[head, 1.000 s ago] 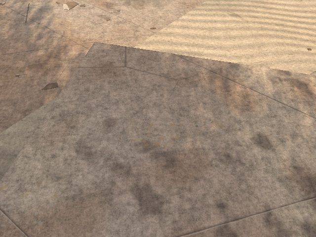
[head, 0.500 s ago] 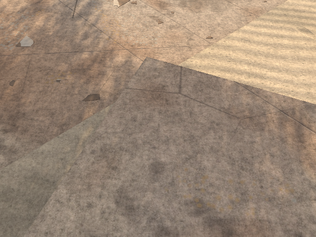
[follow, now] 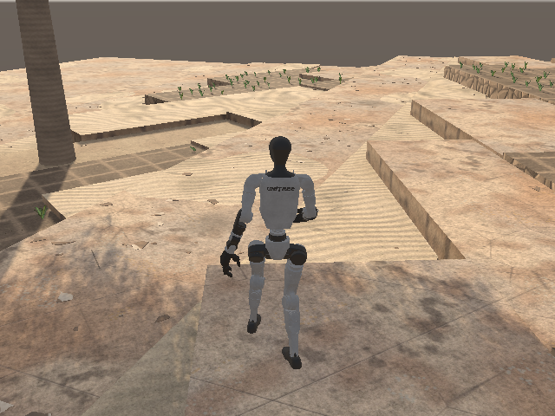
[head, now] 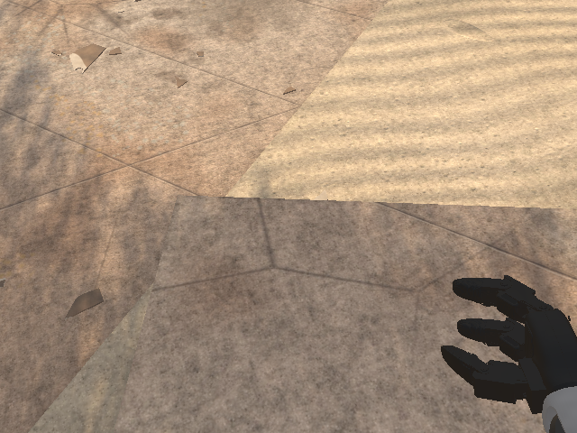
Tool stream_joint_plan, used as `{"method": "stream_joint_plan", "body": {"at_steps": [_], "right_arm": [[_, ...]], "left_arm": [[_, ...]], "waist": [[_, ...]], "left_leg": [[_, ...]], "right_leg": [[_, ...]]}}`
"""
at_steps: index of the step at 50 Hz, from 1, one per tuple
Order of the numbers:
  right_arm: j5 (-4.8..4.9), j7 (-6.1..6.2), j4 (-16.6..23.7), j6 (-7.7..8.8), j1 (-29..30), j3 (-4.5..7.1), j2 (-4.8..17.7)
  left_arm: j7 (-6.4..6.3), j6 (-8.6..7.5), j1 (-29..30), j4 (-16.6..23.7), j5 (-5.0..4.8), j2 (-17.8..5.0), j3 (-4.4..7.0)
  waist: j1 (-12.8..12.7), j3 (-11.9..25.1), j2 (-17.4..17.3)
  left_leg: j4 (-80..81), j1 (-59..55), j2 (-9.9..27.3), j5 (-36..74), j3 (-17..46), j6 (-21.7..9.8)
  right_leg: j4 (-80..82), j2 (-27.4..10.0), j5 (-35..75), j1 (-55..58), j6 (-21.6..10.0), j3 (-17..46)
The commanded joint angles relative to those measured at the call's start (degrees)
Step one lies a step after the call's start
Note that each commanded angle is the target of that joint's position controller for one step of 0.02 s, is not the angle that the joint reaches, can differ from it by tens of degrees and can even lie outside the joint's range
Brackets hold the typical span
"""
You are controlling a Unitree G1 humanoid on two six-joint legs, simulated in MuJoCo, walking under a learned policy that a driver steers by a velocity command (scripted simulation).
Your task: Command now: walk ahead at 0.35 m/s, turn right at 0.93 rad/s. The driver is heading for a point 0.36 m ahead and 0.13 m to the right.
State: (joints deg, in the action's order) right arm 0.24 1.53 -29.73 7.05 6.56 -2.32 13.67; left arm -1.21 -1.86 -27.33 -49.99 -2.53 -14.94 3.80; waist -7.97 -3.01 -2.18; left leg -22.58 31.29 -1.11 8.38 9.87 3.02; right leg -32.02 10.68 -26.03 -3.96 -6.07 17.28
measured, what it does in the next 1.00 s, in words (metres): walks ahead, turning right: left foot, then right foot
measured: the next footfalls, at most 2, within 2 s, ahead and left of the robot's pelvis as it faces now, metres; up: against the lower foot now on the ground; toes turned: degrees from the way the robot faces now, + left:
left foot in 0.02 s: +0.24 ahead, +0.15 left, +0.00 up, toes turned -11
right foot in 0.46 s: +0.15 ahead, -0.10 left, +0.00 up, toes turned -30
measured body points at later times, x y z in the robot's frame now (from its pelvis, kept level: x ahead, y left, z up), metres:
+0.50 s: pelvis +0.13 +0.02 +0.00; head +0.15 -0.02 +0.45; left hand +0.43 +0.18 -0.05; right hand +0.12 -0.31 -0.11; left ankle +0.19 +0.16 -0.70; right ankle +0.11 -0.08 -0.73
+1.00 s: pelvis +0.16 +0.04 +0.01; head +0.19 +0.04 +0.46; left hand +0.48 +0.12 -0.08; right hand +0.09 -0.25 -0.08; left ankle +0.26 +0.10 -0.72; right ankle +0.04 -0.05 -0.65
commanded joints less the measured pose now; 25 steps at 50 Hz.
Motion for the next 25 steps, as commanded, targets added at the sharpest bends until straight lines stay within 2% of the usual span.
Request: {"method": "stream_joint_plan", "body": {"at_steps": [1, 2, 3, 4, 5, 6, 7, 8, 9, 10, 12, 13, 16, 20, 21, 22, 23, 24, 25], "right_arm": [[-0.91, 1.09, -2.32, 0.04, -24.58, 5.28, 10.36], [-3.61, 0.40, -1.21, -0.97, -25.79, 4.46, 10.43], [-1.79, -0.48, -2.18, -1.73, -22.30, 5.93, 11.93], [-1.12, -0.19, 0.12, -2.46, -15.19, 5.89, 8.37], [-1.04, 0.51, 0.60, -3.25, -11.99, 4.88, 4.63], [-0.98, 0.68, 0.58, -3.88, -9.44, 4.34, 4.35], [-0.96, 0.45, -0.53, -4.19, -7.71, 4.59, 5.05], [-1.18, 0.25, -1.92, -4.00, -7.86, 5.10, 5.86], [-1.29, 0.00, -3.15, -3.69, -8.67, 5.75, 7.21], [-1.50, -0.07, -4.31, -3.57, -9.59, 6.44, 8.80], [-1.43, -0.09, -5.26, -3.79, -9.28, 7.19, 10.42], [-1.18, -0.10, -5.66, -4.01, -8.50, 7.44, 11.07], [-0.52, -0.56, -6.46, -4.56, -6.93, 8.15, 12.98], [0.63, -1.75, -8.15, -4.90, -9.64, 9.34, 14.90], [1.03, -1.89, -8.53, -5.16, -9.82, 9.45, 14.75], [1.27, -2.05, -9.33, -5.43, -11.64, 9.29, 13.51], [0.66, -2.28, -10.23, -5.81, -14.82, 8.79, 11.27], [-1.72, -2.39, -6.58, -6.04, -13.85, 7.66, 8.49], [-1.54, -1.83, -4.49, -5.67, -7.70, 7.89, 9.90]], "left_arm": [[-1.12, 1.18, 4.49, 7.65, 2.58, -1.69, 0.31], [-0.72, 1.16, -5.78, 9.55, 2.96, 0.40, -0.88], [0.32, 1.49, -11.58, 10.31, 1.49, -5.17, -0.52], [0.28, 2.62, -6.81, 10.33, 0.59, -7.32, 0.10], [-0.25, 3.54, 0.44, 11.85, 0.67, -9.80, 1.27], [-0.72, 4.50, 4.46, 13.61, 0.71, -10.69, 2.08], [-0.79, 5.02, 6.30, 15.24, 0.83, -9.54, 1.89], [-0.79, 5.12, 7.53, 16.41, 1.19, -7.01, 1.31], [-0.85, 4.90, 8.54, 17.45, 1.46, -5.02, 0.82], [-0.73, 4.65, 9.38, 18.21, 1.67, -4.16, 0.43], [-0.21, 4.64, 10.06, 18.54, 1.74, -4.84, 0.42], [0.14, 4.78, 10.69, 18.69, 1.76, -5.40, 0.52], [1.22, 5.51, 13.78, 19.61, 1.54, -7.73, 1.05], [2.24, 6.70, 18.74, 22.22, 1.65, -9.46, 2.01], [2.29, 6.82, 18.30, 22.18, 1.74, -9.43, 2.37], [1.84, 6.86, 16.75, 21.68, 1.86, -10.28, 3.09], [0.92, 6.72, 11.68, 20.65, 1.85, -14.75, 4.85], [-0.19, 6.40, 9.99, 21.86, 2.09, -22.35, 6.28], [0.39, 4.70, 10.10, 23.25, 4.21, -20.38, 5.59]], "waist": [[14.07, 25.00, 3.04], [9.17, 32.72, -12.34], [6.31, 36.11, -16.38], [6.73, 28.93, -9.72], [7.42, 19.86, -2.97], [6.63, 13.76, -1.05], [5.60, 8.77, -1.02], [5.47, 6.09, -1.85], [5.91, 5.80, -3.06], [6.25, 7.66, -3.89], [6.31, 11.08, -3.47], [6.23, 11.65, -3.25], [6.67, 9.91, -4.46], [8.23, 7.50, -5.16], [7.55, 7.46, -4.46], [7.13, 7.79, -2.69], [5.96, 8.62, 5.58], [7.83, 7.76, 23.44], [3.02, 13.56, 17.11]], "left_leg": [[-7.19, -50.34, 13.68, 28.96, 6.92, -6.62], [-10.97, -60.17, 27.87, 52.52, 25.81, -14.42], [-8.66, -57.72, 35.24, 31.61, 35.08, -23.14], [-4.19, -50.48, 29.38, 6.94, 29.26, -22.62], [-0.53, -39.55, 23.41, -4.26, 19.74, -18.86], [1.84, -29.95, 19.14, -4.57, 13.04, -16.46], [3.40, -22.30, 16.55, -2.21, 7.30, -15.01], [4.90, -17.03, 15.02, 1.03, 2.44, -14.49], [6.02, -15.96, 14.82, 5.42, -0.36, -15.12], [6.18, -17.48, 15.69, 8.48, -1.59, -16.18], [6.17, -19.77, 18.41, 8.66, -3.21, -17.34], [6.37, -19.49, 19.14, 6.88, -4.49, -17.31], [6.98, -16.72, 18.76, -4.29, -9.95, -15.21], [3.82, -20.61, 20.60, -10.34, -13.02, -12.46], [0.97, -20.98, 20.22, -11.78, -14.57, -10.78], [-3.76, -19.38, 18.65, -14.70, -16.73, -8.11], [-15.75, -11.23, 14.30, -21.03, -20.77, -3.47], [-36.71, 9.70, 4.99, -45.95, -22.71, 2.65], [-46.25, 14.09, 1.89, -46.78, -9.24, 2.74]], "right_leg": [[-32.65, 0.96, -1.81, -21.23, 8.33, -2.00], [-47.35, 2.21, -21.85, -31.35, 9.56, -2.45], [-59.28, -5.34, -15.09, -35.17, 11.06, -3.79], [-60.64, -9.75, -7.88, -39.71, 11.90, -7.49], [-57.35, -11.60, -1.87, -40.48, 12.22, -10.35], [-54.30, -12.97, 0.57, -38.08, 12.60, -11.26], [-48.63, -14.15, 0.69, -35.46, 12.36, -11.78], [-43.38, -14.51, 0.92, -32.85, 12.10, -13.18], [-39.12, -14.72, 1.80, -31.69, 12.03, -14.47], [-35.84, -15.27, 3.17, -30.95, 11.85, -14.88], [-30.50, -16.73, 8.04, -28.66, 10.96, -14.62], [-27.77, -17.06, 10.13, -26.84, 10.35, -14.88], [-19.86, -16.64, 14.49, -21.12, 8.39, -17.29], [-8.95, -15.14, 10.59, -17.91, 5.73, -20.47], [-3.75, -13.84, 12.29, -15.33, 4.74, -21.80], [0.72, -12.23, 14.92, -10.72, 3.19, -21.82], [6.80, -15.52, 28.65, -0.20, -0.45, -13.47], [7.42, -28.81, 47.40, 9.62, -10.45, 9.51], [10.37, -31.30, 42.25, 6.59, -16.92, 15.92]]}}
